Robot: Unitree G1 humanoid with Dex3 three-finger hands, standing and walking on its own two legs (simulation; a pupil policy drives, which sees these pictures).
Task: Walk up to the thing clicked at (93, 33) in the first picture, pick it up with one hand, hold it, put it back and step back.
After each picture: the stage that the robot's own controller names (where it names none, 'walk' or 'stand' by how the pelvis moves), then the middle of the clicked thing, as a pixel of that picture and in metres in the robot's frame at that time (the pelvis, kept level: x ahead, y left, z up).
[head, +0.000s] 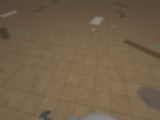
stand; (92, 33) +2.19 +0.02 -0.65
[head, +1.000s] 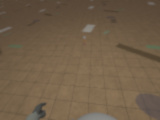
walk; (84, 41) +2.02 +0.27 -0.62
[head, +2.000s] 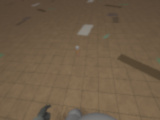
walk; (77, 51) +1.36 +0.38 -0.64
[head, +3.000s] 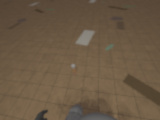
walk; (74, 69) +0.84 +0.35 -0.65
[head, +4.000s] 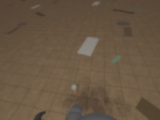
walk; (75, 90) +0.49 +0.26 -0.65
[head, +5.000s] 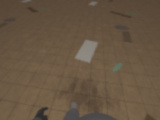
stand; (74, 107) +0.26 +0.15 -0.63
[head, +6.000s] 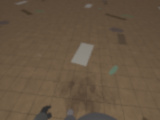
stand; (70, 114) +0.20 +0.16 -0.65
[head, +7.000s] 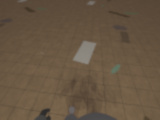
stand; (72, 111) +0.22 +0.16 -0.66
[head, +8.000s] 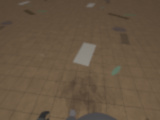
stand; (73, 114) +0.20 +0.15 -0.66
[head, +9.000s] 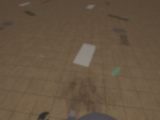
stand; (73, 115) +0.20 +0.15 -0.66
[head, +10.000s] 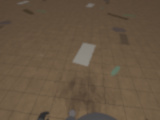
go down; (72, 115) +0.20 +0.15 -0.66
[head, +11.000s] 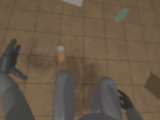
go down; (61, 60) +0.44 +0.24 -0.30
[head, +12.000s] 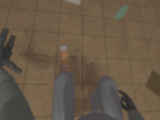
close in; (65, 59) +0.45 +0.22 -0.32
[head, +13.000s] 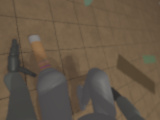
close in; (40, 54) +0.44 +0.25 -0.24
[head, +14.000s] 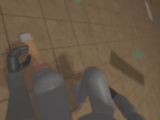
close; (33, 53) +0.44 +0.25 -0.24
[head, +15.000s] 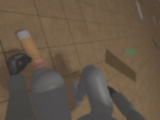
lift; (32, 51) +0.45 +0.23 -0.24
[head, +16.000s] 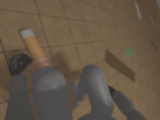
lift; (35, 50) +0.46 +0.21 -0.23
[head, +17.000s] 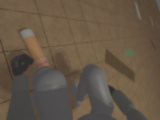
lift; (35, 50) +0.46 +0.21 -0.23
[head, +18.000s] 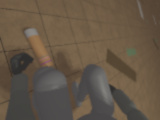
lift; (39, 49) +0.47 +0.19 -0.23
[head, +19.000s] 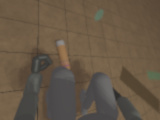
lift; (63, 55) +0.48 +0.16 -0.26
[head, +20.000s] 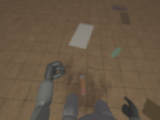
lift; (82, 85) +0.46 +0.05 -0.58
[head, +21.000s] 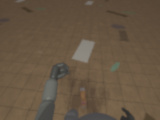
hold; (83, 97) +0.44 +0.04 -0.70
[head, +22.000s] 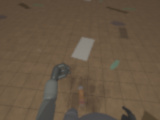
hold; (81, 95) +0.43 +0.07 -0.70
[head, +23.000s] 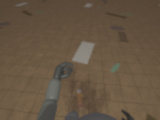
hold; (79, 99) +0.42 +0.10 -0.70
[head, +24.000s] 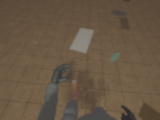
crouch; (74, 89) +0.42 +0.15 -0.66
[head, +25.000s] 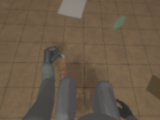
crouch; (62, 66) +0.45 +0.25 -0.38
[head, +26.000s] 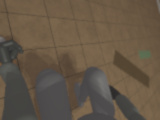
lower; (6, 60) +0.37 +0.38 -0.25
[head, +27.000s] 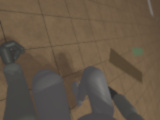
lower; out of the picture +0.31 +0.46 -0.25
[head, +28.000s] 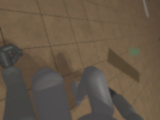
lower; out of the picture +0.25 +0.55 -0.25
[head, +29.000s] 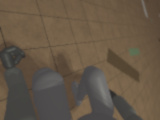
lower; out of the picture +0.19 +0.65 -0.25
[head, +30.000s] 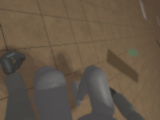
loosen; out of the picture +0.13 +0.75 -0.24
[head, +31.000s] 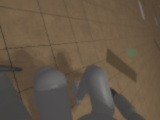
withdraw; out of the picture +0.07 +0.84 -0.24
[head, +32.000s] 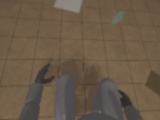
walk; out of the picture +0.16 +0.96 -0.34
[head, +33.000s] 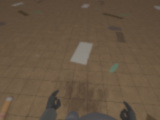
stand; (5, 108) +0.19 +1.03 -0.68
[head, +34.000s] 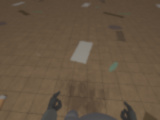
stand; out of the picture +0.18 +1.17 -0.69
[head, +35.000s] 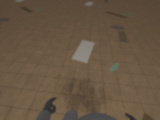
stand; out of the picture +0.16 +1.27 -0.71
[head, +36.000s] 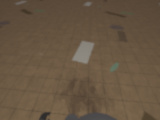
stand; out of the picture +0.13 +1.37 -0.74
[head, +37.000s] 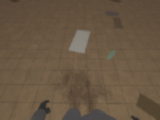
walk; out of the picture +0.07 +1.45 -0.72
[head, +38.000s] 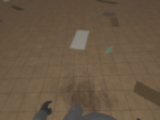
walk; out of the picture +0.15 +1.60 -0.73
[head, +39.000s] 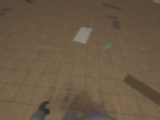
walk; out of the picture +0.59 +1.75 -0.73
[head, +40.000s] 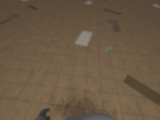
stand; out of the picture +0.64 +1.87 -0.74
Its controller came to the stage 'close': yes
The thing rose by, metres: 0.00
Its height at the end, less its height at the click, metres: -0.09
